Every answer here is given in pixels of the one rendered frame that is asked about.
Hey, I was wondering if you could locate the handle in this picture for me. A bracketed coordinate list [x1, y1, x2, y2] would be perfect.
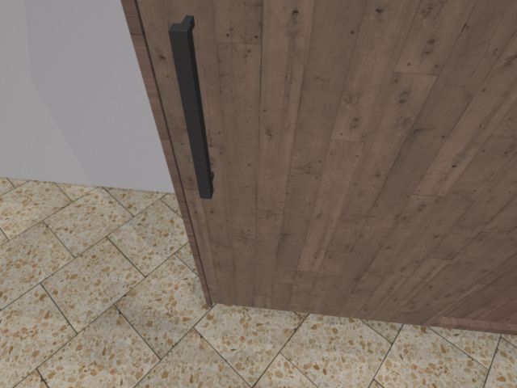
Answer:
[168, 15, 214, 199]

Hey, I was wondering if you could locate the wardrobe door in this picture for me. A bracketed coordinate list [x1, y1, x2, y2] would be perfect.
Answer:
[137, 0, 517, 327]
[443, 264, 517, 324]

